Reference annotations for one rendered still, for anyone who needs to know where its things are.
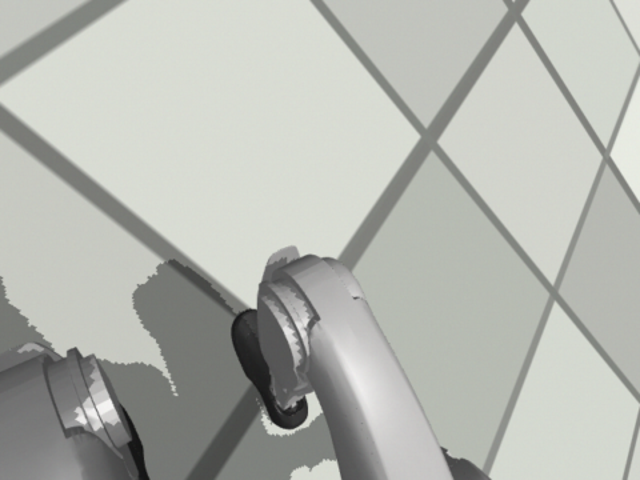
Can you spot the right robot foot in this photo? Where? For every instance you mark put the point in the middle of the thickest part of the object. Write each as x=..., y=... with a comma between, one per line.
x=244, y=333

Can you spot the left robot foot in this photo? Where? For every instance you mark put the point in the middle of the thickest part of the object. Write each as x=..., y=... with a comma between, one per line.
x=136, y=449

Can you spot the right robot hand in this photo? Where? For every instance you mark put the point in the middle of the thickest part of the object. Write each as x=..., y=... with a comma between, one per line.
x=463, y=469

